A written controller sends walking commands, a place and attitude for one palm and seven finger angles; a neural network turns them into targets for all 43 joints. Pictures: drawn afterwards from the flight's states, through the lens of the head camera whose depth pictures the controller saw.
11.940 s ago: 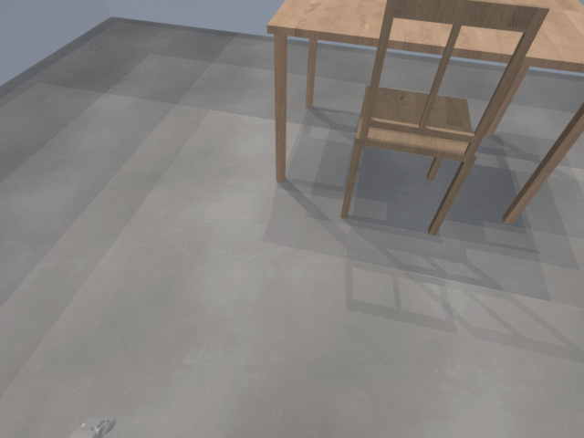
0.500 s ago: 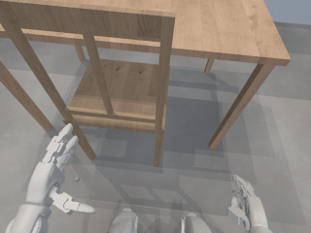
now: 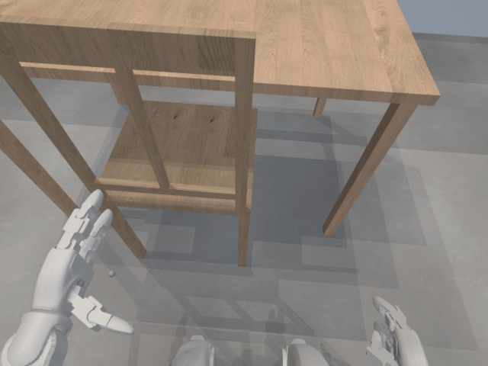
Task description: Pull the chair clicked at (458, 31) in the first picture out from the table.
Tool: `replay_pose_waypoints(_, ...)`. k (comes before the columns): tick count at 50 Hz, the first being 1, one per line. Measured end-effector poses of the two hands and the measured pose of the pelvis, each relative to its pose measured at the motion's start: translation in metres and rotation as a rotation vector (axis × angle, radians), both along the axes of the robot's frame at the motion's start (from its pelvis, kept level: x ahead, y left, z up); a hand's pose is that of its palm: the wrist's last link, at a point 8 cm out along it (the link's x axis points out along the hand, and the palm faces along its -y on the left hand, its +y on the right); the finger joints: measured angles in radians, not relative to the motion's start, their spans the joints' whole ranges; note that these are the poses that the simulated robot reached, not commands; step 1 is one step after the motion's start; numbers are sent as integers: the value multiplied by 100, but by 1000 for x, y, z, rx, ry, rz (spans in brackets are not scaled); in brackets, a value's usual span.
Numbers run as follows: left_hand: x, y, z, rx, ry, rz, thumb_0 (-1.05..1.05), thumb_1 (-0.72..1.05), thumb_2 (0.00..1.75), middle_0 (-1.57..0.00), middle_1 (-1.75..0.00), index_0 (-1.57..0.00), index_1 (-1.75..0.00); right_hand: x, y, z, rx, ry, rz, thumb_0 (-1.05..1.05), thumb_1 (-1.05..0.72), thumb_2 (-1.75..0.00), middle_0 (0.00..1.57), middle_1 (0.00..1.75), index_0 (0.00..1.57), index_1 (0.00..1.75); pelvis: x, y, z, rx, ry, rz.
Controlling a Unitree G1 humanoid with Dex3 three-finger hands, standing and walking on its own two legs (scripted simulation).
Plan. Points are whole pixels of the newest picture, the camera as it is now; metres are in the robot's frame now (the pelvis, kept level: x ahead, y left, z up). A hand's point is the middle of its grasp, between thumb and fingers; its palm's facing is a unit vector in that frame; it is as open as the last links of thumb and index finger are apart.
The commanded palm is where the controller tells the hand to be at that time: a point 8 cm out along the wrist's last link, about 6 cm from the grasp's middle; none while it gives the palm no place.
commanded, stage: raise the hand toward the chair's back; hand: left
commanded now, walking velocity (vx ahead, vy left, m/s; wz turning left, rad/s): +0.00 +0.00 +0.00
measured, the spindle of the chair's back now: (148, 139) +0.53 +0.22 +0.02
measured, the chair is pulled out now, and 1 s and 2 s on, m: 0.00 0.00 0.00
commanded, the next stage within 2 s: aim the fingers beside a spindle in 0.32 s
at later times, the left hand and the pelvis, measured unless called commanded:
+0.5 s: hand (116, 277) +0.24 +0.20 +0.04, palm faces -0.05 -1.00 -0.06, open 16.9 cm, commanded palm +0.23 +0.25 +0.04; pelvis +0.00 -0.01 +0.00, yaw +0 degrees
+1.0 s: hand (132, 245) +0.30 +0.19 +0.02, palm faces -0.06 -1.00 -0.05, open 16.9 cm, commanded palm +0.28 +0.25 +0.03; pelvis -0.01 +0.00 -0.01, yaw +0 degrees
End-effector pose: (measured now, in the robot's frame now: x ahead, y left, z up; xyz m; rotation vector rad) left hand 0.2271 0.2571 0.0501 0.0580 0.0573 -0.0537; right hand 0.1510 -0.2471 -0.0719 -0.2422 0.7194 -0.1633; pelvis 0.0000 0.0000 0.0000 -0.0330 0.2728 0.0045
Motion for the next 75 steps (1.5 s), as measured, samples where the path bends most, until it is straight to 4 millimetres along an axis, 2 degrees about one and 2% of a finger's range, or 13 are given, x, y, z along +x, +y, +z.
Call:
replay_pose_waypoints(7,-2,-5,-1,2,-14,6,-1,-50,30,-6,-8,-6,-8,0,-4,0,0,-4,-3,2,-91,-89,20,30,20,30,-1,-3,0,3,-1,-1)
replay_pose_waypoints(27,-2,-7,-3,1,-17,3,-1,-50,30,-6,-8,-6,-8,11,5,-4,21,-28,33,2,-91,-89,20,30,21,30,-3,-5,-3,3,3,7)
replay_pose_waypoints(38,29,-12,-14,-8,-28,-23,-1,-50,30,-6,-8,-6,-8,0,1,-14,5,13,23,1,-91,-89,20,30,21,30,-5,-3,-9,3,27,0)
replay_pose_waypoints(49,50,-10,-22,-3,-27,-10,-1,-50,30,-6,-8,-6,-8,-16,-2,-24,2,77,5,1,-91,-89,20,30,21,30,-6,-1,-13,6,52,-7)
replay_pose_waypoints(60,74,-15,-32,-8,-31,-19,-1,-50,30,-6,-8,-6,-8,-23,-3,-34,-2,121,-8,1,-91,-89,20,30,20,30,-8,0,-18,8,72,-11)
replay_pose_waypoints(75,106,-10,-45,-14,-30,-5,-1,-50,30,-6,-8,-6,-8,-40,-8,-47,-13,199,-27,1,-91,-89,20,30,21,30,-11,0,-25,6,101,-16)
